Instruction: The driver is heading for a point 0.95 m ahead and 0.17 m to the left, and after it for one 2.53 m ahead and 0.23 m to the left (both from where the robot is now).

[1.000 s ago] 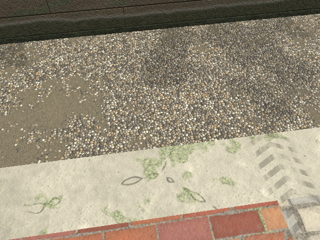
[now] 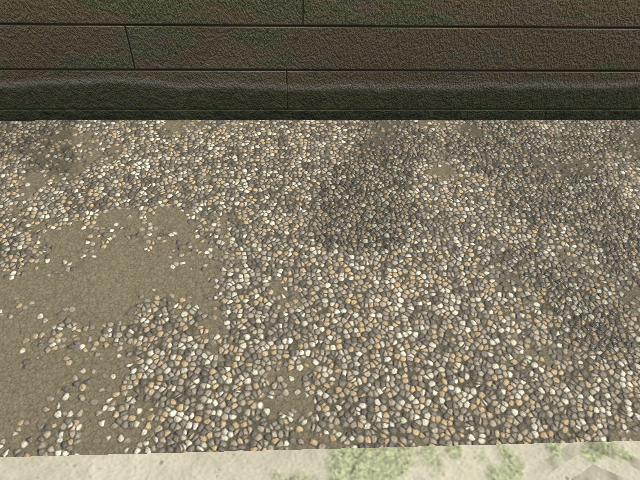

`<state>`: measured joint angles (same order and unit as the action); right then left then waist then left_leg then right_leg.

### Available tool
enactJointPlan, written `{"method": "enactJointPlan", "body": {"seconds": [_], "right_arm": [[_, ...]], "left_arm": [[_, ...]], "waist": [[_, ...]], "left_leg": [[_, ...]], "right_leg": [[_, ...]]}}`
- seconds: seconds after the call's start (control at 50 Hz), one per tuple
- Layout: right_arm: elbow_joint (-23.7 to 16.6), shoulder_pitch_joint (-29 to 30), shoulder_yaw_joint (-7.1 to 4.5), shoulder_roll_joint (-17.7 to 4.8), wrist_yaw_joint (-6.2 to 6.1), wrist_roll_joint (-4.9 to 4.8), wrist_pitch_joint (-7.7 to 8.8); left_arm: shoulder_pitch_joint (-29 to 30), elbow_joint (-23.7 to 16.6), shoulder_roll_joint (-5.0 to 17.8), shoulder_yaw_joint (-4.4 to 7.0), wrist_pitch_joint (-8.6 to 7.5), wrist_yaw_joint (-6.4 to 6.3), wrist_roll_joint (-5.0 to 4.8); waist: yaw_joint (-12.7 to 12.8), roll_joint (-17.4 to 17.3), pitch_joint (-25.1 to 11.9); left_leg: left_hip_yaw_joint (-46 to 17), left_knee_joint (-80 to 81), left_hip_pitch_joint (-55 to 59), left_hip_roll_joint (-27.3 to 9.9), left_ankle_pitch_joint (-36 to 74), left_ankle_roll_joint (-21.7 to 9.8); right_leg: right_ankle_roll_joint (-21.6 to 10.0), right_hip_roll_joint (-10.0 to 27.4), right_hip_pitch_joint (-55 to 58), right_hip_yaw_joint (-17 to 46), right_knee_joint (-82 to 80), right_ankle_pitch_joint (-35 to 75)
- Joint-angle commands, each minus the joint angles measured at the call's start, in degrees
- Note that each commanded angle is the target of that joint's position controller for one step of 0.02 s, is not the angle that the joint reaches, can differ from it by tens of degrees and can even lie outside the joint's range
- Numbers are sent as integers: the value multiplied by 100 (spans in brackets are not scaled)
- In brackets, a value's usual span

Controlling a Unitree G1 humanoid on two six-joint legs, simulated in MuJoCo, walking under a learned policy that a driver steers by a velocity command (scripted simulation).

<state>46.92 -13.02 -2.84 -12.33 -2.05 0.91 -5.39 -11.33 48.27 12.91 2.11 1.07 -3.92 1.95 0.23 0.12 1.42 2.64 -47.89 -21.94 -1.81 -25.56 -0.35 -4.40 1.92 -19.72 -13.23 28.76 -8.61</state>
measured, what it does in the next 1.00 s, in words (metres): steps on the spot, turning left: left foot, then right foot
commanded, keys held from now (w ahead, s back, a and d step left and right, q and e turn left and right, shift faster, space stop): q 0.48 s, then w+q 0.10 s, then w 0.42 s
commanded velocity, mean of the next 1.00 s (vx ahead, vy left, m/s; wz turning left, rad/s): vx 0.17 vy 0.00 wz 0.43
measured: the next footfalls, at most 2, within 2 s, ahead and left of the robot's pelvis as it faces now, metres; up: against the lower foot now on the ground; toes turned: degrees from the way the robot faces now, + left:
left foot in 0.06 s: +0.03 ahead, +0.10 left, +0.00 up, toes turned +5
right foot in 0.56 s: +0.04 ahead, -0.08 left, +0.00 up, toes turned +23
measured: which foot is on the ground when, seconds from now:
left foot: up 0.00-0.04, down 0.06-0.56, up 0.58-0.96, down 0.98-1.00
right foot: down 0.00-0.04, up 0.06-0.54, down 0.56-1.00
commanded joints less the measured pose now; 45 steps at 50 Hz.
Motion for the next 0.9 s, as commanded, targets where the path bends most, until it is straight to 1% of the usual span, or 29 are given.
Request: {"method": "enactJointPlan", "body": {"seconds": [0.02,0.04,0.06,0.08,0.1,0.12,0.14,0.16,0.18,0.2,0.26,0.32,0.36,0.44,0.48,0.5,0.52,0.54,0.56,0.58,0.6,0.62,0.64,0.66,0.68,0.7,0.78,0.84,0.9], "right_arm": [[-349,-611,-72,-254,60,-26,104],[-314,-794,-101,-341,76,-3,159],[-419,-811,-178,-693,53,60,234],[-601,-800,-362,-1511,-3,36,233],[-583,-820,-345,-1396,-67,136,232],[-658,-563,-274,-1168,-90,121,230],[-775,-193,-231,-1065,-69,118,225],[-925,11,-221,-986,-44,60,261],[-1055,105,-194,-890,1,44,295],[-1106,31,-209,-882,24,12,328],[-1144,-304,-234,-906,17,-24,382],[-1204,-548,-268,-970,21,30,362],[-1272,-583,-297,-1042,52,57,340],[-1391,-406,-351,-1185,157,101,273],[-1425,-206,-361,-1154,197,60,241],[-1464,-74,-374,-1151,216,44,234],[-1517,124,-384,-1130,224,2,224],[-1581,286,-365,-1055,208,-90,218],[-1623,27,-294,-648,158,-138,218],[-1732,101,-291,-630,66,-14,259],[-1680,373,-364,-1000,36,139,303],[-1533,198,-377,-1027,102,131,327],[-1362,-92,-358,-980,171,138,328],[-1211,-330,-344,-936,242,159,314],[-1123,-439,-330,-928,273,160,297],[-1121,-374,-289,-850,298,150,285],[-1209,222,-162,-691,352,109,311],[-1257,588,-19,-526,374,92,386],[-1371,932,86,-453,382,40,450]], "left_arm": [[223,-451,832,218,78,-57,-42],[93,-422,788,240,134,-52,-38],[-156,-428,502,205,214,-11,-49],[423,-875,387,151,235,-64,-179],[652,-915,534,164,243,-59,-138],[584,-893,524,183,233,8,-166],[485,-838,527,198,199,75,-156],[363,-816,604,232,191,122,-52],[267,-779,635,255,208,164,-17],[204,-809,616,250,250,173,-10],[378,-1021,518,201,356,139,-65],[623,-1175,507,148,371,117,-74],[727,-1262,483,107,355,104,-96],[600,-1344,564,107,288,90,-163],[405,-1374,584,95,213,124,-206],[170,-1336,586,89,178,141,-210],[-171,-1248,560,85,151,150,-192],[-560,-1128,563,99,130,124,-129],[-828,-1151,1056,195,96,85,-34],[-577,-1327,1689,314,62,117,84],[-293,-1363,1394,274,29,125,133],[91,-1412,998,133,-24,133,97],[275,-1458,823,73,-80,158,70],[285,-1472,730,37,-129,161,34],[164,-1464,658,8,-165,169,17],[-35,-1404,655,10,-194,192,6],[-819,-1143,892,124,-291,225,-41],[-1020,-1026,999,174,-299,225,-73],[-1272,-908,1069,191,-254,269,-41]], "waist": [[-229,457,-526],[-268,5,-419],[-204,-1220,-145],[-399,-2171,389],[-374,-1197,448],[-159,-789,286],[54,-540,169],[122,-530,-59],[140,-489,-350],[132,-385,-533],[7,-456,-511],[-198,-682,-457],[-292,-726,-505],[-293,-767,-528],[-221,-785,-631],[-136,-787,-767],[65,-706,-791],[293,-439,-700],[270,806,-699],[285,1472,-256],[127,784,118],[-174,640,204],[-324,664,59],[-358,793,-75],[-329,820,-101],[-258,756,-41],[76,635,300],[239,787,236],[423,909,255]], "left_leg": [[258,1093,875,109,434,-210],[-24,1833,1221,117,737,-307],[-1571,3182,1170,-737,548,-504],[-3527,3843,705,-1899,1717,-1262],[-3252,3720,580,-1940,2156,-1626],[-2710,3450,548,-1572,2008,-1608],[-2246,3250,625,-1160,2043,-1428],[-2020,3029,836,-940,2559,-1371],[-1822,2865,1005,-801,3207,-1372],[-1822,2781,1121,-774,3422,-1374],[-2046,2749,1459,-731,3196,-1415],[-2304,2738,1707,-689,2876,-1469],[-2515,2714,1641,-714,2686,-1510],[-2961,2712,1276,-690,2857,-1451],[-3096,2668,1202,-546,2969,-1288],[-3163,2732,1034,-426,2308,-1165],[-3172,2789,599,-225,1143,-956],[-3050,2679,-249,114,-331,-643],[-2150,1155,-1353,817,-1399,-270],[-1252,-182,-2387,1606,-998,-129],[-1493,-765,-2287,1022,-299,-93],[-1478,-1103,-2007,1012,198,-70],[-1370,-1427,-1813,1022,554,0],[-1200,-1786,-1703,1013,758,67],[-1116,-1983,-1659,978,859,119],[-1089,-2031,-1718,951,946,154],[-1059,-1112,-2155,756,1248,230],[-577,173,-1468,547,1145,195],[81,1049,-556,456,584,-50]], "right_leg": [[-593,1512,-69,1177,-874,-800],[-253,1334,-412,911,-335,-1178],[263,744,-971,334,1039,-1884],[590,-289,-2141,558,1974,-2697],[630,-52,-2017,1248,2892,-2464],[638,-41,-1907,1438,3291,-1989],[612,-54,-1860,1517,3484,-1533],[585,-142,-1887,1474,3796,-1273],[610,-207,-1786,1446,4063,-1166],[646,-234,-1753,1455,4231,-1115],[781,-210,-1948,1525,3985,-1095],[837,-211,-1915,1506,3084,-1321],[797,-250,-1601,1534,2569,-1479],[658,-411,-829,1571,1806,-1630],[539,-499,-399,1580,1287,-1641],[447,-546,6,1547,873,-1589],[331,-591,642,1473,130,-1318],[195,-441,1589,1553,-793,-985],[-56,940,2420,3058,-1436,-2491],[-498,2063,1871,4698,-1988,-3137],[-704,1983,1164,4608,-1957,-3201],[-598,1549,845,4038,-1876,-2822],[-469,1202,870,3485,-1849,-2330],[-443,957,940,3067,-1811,-1995],[-455,851,938,2828,-1788,-1849],[-487,833,954,2742,-1796,-1819],[-629,961,1486,2635,-1806,-1563],[-639,933,1465,2243,-1654,-889],[-795,978,1069,2143,-1435,-227]]}}
Keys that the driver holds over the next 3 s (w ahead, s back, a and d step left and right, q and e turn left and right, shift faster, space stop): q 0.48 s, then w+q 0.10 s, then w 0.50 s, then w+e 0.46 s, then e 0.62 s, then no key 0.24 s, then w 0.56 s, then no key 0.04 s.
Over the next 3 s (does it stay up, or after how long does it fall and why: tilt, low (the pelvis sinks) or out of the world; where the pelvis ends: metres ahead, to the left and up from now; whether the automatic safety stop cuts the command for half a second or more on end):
stays up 0.33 0.16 -0.01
